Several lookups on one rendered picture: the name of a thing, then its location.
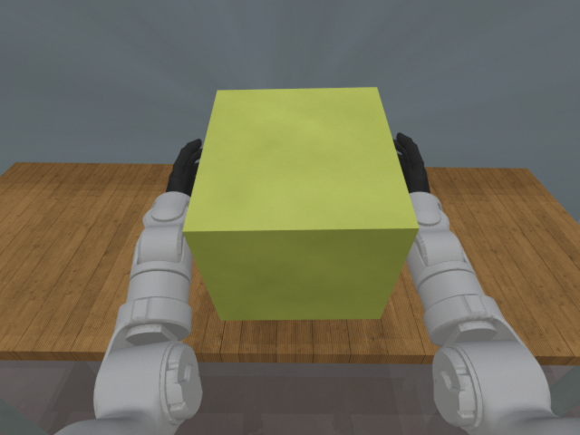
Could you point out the robot right hand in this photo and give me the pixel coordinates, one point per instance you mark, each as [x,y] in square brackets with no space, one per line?
[412,165]

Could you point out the left robot forearm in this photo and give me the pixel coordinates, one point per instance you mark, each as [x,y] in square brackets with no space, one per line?
[157,306]

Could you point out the carton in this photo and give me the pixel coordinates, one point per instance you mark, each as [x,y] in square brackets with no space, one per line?
[299,209]

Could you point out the robot left upper arm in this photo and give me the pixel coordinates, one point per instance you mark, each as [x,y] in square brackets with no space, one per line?
[148,389]

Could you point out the right robot forearm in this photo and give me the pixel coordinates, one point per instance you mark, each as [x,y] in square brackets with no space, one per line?
[456,308]

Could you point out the robot left hand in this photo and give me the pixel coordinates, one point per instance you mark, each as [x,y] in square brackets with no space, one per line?
[182,177]

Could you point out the robot right upper arm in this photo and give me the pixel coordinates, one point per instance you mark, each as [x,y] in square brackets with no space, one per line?
[495,388]

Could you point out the table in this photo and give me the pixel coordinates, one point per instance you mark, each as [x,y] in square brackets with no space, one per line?
[68,232]

